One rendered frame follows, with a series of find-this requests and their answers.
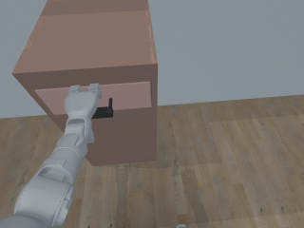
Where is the cabinet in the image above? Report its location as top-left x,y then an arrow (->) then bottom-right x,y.
11,0 -> 158,166

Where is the robot left hand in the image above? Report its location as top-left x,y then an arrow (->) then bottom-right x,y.
64,83 -> 103,143

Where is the robot left forearm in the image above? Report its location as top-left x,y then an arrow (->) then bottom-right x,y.
13,115 -> 92,215

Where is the robot left upper arm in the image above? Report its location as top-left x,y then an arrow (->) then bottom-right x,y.
0,175 -> 75,228

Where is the drawer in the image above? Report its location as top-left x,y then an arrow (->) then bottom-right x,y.
35,81 -> 151,115

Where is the handle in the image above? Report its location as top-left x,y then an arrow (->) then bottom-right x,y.
91,98 -> 113,119

